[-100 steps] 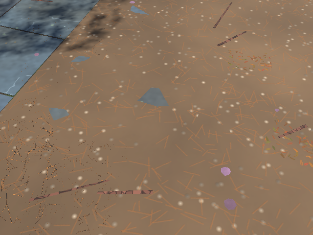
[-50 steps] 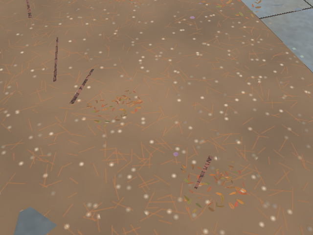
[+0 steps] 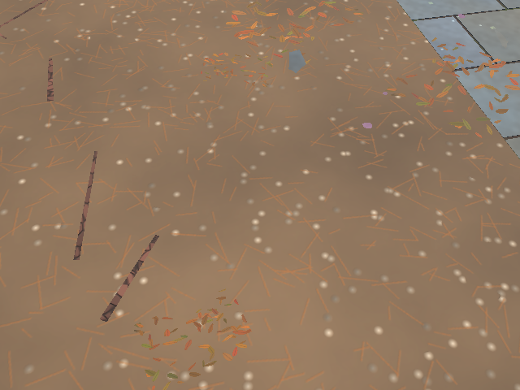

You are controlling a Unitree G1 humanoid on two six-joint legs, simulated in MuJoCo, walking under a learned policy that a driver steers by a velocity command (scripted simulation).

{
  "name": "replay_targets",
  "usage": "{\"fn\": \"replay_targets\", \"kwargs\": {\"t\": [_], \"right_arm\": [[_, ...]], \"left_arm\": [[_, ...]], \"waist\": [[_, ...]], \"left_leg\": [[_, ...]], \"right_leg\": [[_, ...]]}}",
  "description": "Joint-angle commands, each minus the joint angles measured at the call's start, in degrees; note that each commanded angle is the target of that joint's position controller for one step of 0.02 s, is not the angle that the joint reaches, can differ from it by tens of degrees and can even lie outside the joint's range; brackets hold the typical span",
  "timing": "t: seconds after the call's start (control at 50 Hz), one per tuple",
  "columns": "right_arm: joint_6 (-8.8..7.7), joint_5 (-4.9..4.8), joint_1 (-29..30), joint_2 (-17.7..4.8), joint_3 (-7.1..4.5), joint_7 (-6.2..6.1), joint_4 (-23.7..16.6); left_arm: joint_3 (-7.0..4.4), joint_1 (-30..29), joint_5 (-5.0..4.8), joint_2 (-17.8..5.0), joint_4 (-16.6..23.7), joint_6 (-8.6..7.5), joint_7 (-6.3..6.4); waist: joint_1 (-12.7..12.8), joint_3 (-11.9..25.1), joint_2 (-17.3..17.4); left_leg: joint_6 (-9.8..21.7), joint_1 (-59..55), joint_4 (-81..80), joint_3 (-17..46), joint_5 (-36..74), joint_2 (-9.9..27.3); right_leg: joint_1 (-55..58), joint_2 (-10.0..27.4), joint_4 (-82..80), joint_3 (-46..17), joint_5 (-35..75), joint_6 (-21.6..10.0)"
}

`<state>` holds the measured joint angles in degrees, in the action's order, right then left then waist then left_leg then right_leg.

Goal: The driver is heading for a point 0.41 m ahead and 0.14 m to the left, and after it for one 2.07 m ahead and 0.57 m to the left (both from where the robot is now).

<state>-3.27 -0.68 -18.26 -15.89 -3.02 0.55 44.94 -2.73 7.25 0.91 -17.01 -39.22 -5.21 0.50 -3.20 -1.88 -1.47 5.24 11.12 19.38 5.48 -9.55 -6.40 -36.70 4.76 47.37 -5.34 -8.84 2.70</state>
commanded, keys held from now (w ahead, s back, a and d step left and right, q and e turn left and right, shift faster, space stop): w+q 0.42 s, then q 0.38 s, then no key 0.20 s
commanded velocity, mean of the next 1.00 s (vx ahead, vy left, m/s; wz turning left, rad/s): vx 0.32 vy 0.00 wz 0.54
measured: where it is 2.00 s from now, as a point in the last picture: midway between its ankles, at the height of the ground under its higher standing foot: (213, 352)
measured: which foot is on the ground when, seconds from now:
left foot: down 0.00-0.22, up 0.24-0.66, down 0.68-1.00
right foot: up 0.00-0.18, down 0.20-0.68, up 0.70-1.00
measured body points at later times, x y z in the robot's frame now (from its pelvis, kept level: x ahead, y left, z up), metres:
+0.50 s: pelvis +0.27 -0.04 +0.00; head +0.30 -0.03 +0.45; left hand +0.23 +0.25 -0.12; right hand +0.52 -0.24 -0.09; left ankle +0.33 +0.14 -0.68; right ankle +0.26 -0.15 -0.75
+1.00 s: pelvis +0.41 +0.05 -0.01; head +0.44 +0.08 +0.43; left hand +0.40 +0.37 -0.12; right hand +0.69 -0.10 -0.10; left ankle +0.43 +0.15 -0.75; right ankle +0.55 -0.07 -0.70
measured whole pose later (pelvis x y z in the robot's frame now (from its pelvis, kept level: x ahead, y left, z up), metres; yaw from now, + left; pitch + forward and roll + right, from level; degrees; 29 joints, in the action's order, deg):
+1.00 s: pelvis +0.41 +0.05 -0.01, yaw +33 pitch +2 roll -1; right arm 1.3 0.7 -9.8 -16.8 -3.4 -0.7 35.5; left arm -2.4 6.7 0.3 -17.6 -42.8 0.4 1.9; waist -1.3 -2.7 -1.2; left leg 4.1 22.4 27.1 5.3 -6.7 -6.3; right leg -31.6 2.7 50.4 -4.4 -18.7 4.7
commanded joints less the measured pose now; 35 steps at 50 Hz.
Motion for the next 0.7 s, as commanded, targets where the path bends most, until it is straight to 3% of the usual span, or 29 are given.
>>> {"fn": "replay_targets", "kwargs": {"t": [0.02, 0.08, 0.14, 0.18, 0.2, 0.22, 0.24, 0.26, 0.28, 0.3, 0.32, 0.36, 0.44, 0.52, 0.58, 0.62, 0.64, 0.66, 0.68, 0.7], "right_arm": [[-0.45, -0.57, 1.3, -10.5, -2.86, -1.16, -4.1], [0.34, -0.97, -2.0, -10.5, -2.98, -1.49, -3.2], [1.01, -0.83, -2.6, -10.1, -3.07, -1.76, -3.2], [1.29, -0.6, -1.3, -9.1, -2.86, -1.71, -3.9], [1.08, -0.2, -0.9, -6.6, -1.96, -1.46, -4.6], [0.87, 1.08, -2.7, -2.8, -0.68, -1.4, -5.7], [0.26, -1.26, -9.4, -2.4, -0.22, -1.3, -7.8], [0.29, -1.78, -7.7, -8.6, -1.44, -1.52, -5.9], [0.62, -1.3, -1.5, -10.6, -2.13, -1.39, -6.7], [0.88, -0.79, 1.0, -9.5, -2.12, -1.36, -7.2], [0.96, -0.26, 2.7, -8.9, -2.34, -1.18, -7.9], [1.5, -0.99, 2.2, -6.5, -2.13, -0.51, -8.5], [2.14, -0.47, 6.0, -4.1, -1.45, -0.12, -11.0], [1.52, 0.07, 10.2, -2.9, -0.91, 1.16, -12.1], [1.75, -0.08, 12.8, -3.9, -1.44, 2.46, -13.6], [2.11, 0.32, 10.8, -6.2, -2.6, 2.91, -14.0], [2.26, 0.46, 6.9, -7.8, -3.49, 2.9, -13.2], [2.32, 0.52, 0.3, -10.2, -4.91, 2.37, -11.4], [2.66, 0.41, -4.0, -14.4, -6.15, 0.93, -11.1], [2.82, 1.35, -0.6, -19.1, -5.81, -0.1, -13.4]], "left_arm": [[-0.5, -4.1, -0.24, -2.6, 4.2, -0.71, -0.16], [-0.68, -8.5, -1.14, -3.4, 5.4, -1.36, -0.86], [-1.49, -8.4, -1.45, -5.4, 5.6, -2.12, -1.43], [-2.46, -2.3, -1.46, -6.8, 4.0, -2.63, -1.23], [-3.29, 3.9, -0.63, -8.9, 3.0, -2.9, -0.81], [-4.06, 12.6, -0.32, -12.2, 2.2, -2.62, -0.31], [-4.89, 15.4, -0.34, -15.3, -0.2, -1.68, -0.82], [-3.64, 12.4, -1.14, -9.2, 1.3, -1.49, -1.02], [-2.8, 10.5, -1.02, -6.2, 1.6, -1.16, -0.76], [-2.36, 8.1, -0.47, -5.5, 1.6, -0.96, -0.81], [-2.02, 6.5, -0.36, -4.4, 1.0, -0.83, -0.74], [-1.86, 5.7, -0.25, -3.8, 0.2, -1.09, -0.63], [-2.83, 5.6, -0.57, -6.4, -1.7, -1.34, -0.49], [-3.28, 4.1, -0.86, -8.5, -2.8, 0.17, 0.5], [-3.66, 5.6, -2.01, -9.9, -4.0, 1.04, 0.89], [-4.24, 4.7, -3.04, -11.3, -3.9, 1.56, 1.18], [-4.45, 4.0, -3.54, -11.6, -3.7, 1.85, 1.33], [-4.1, 3.8, -3.58, -10.4, -3.4, 2.05, 1.34], [-3.13, 6.9, -1.5, -8.0, -2.8, 1.9, 1.0], [-1.11, 13.3, 2.2, -2.1, -1.7, 1.64, 0.03]], "waist": [[0.2, 1.6, 5.6], [-1.4, 1.6, 6.1], [-0.3, 2.0, 7.4], [3.4, 3.8, 8.4], [6.5, 9.2, 6.9], [8.8, 17.6, -2.0], [5.0, 20.6, -21.6], [6.6, 14.1, -11.2], [7.9, 8.0, -5.8], [6.9, 4.7, -2.0], [6.0, 2.4, -2.2], [4.6, 1.4, -5.0], [4.2, -0.3, -2.9], [5.1, 0.5, -2.8], [5.5, 1.7, -3.5], [3.5, 3.4, -4.3], [1.2, 5.2, -4.1], [-2.2, 8.4, -1.9], [-3.5, 12.1, 6.4], [3.7, 17.9, 19.8]], "left_leg": [[7.7, 5.5, -7.0, 9.5, 7.3, 11.1], [6.9, 3.1, -4.4, 12.6, 4.3, 12.1], [5.7, -2.3, 0.7, 18.0, 3.4, 13.9], [4.0, -2.1, 6.1, 18.8, 5.9, 12.6], [2.2, 1.2, 15.4, 16.0, 6.2, 9.8], [-0.3, 9.3, 32.0, 9.4, -8.9, 4.8], [-2.8, 29.3, 48.1, 3.9, -25.7, 0.8], [-3.7, 34.3, 53.7, 5.5, -22.1, 5.5], [-4.1, 34.9, 54.7, 4.0, -16.6, 7.2], [-4.7, 32.9, 53.4, 2.8, -12.7, 9.0], [-5.0, 32.2, 50.6, 2.8, -10.3, 10.4], [-5.2, 28.8, 48.0, 1.4, -8.2, 12.1], [-6.8, 31.1, 40.0, -0.1, -3.4, 13.0], [-6.6, 23.2, 24.4, -5.3, 9.3, 10.8], [-4.8, 19.7, 18.0, -6.7, 10.1, 9.3], [-2.6, 15.7, 15.6, -8.1, 5.3, 7.2], [-1.2, 10.9, 13.3, -9.0, 4.7, 5.5], [0.7, 1.7, 9.1, -9.4, 9.3, 3.4], [4.2, -11.8, 8.3, 0.2, 29.5, 10.0], [14.7, -25.7, 13.7, 22.4, 56.9, 24.4]], "right_leg": [[6.9, -3.0, -10.9, 2.1, 11.3, 1.4], [9.4, -4.8, -16.5, 1.4, 13.6, 1.3], [11.2, -5.1, -20.2, -0.1, 8.1, -0.2], [19.8, -4.9, -23.5, 1.2, 6.0, -2.8], [31.2, -0.6, -22.8, -1.8, 5.0, -5.6], [46.1, 10.0, -21.9, -13.0, 2.3, -9.0], [57.6, 20.8, -27.8, -40.2, -12.9, -18.0], [52.7, 19.1, -30.4, -38.6, -21.7, -16.4], [46.6, 16.1, -30.4, -28.0, -18.2, -13.8], [40.3, 13.4, -31.6, -21.0, -10.0, -12.7], [36.6, 11.5, -32.7, -16.2, -4.3, -12.5], [32.2, 9.3, -35.4, -9.2, 1.2, -12.1], [31.2, 10.2, -37.8, -1.1, 14.0, -14.1], [29.9, 7.2, -34.8, 10.2, 29.2, -11.5], [33.5, 8.4, -31.3, 12.2, 30.9, -9.9], [35.7, 9.2, -25.3, 12.7, 37.8, -8.8], [35.6, 8.7, -19.3, 13.4, 40.8, -7.9], [33.0, 6.3, -9.2, 14.9, 38.0, -6.0], [21.4, 2.5, 6.9, 15.6, 17.1, -2.5], [3.1, -6.8, 27.5, 11.5, -33.5, 1.4]]}}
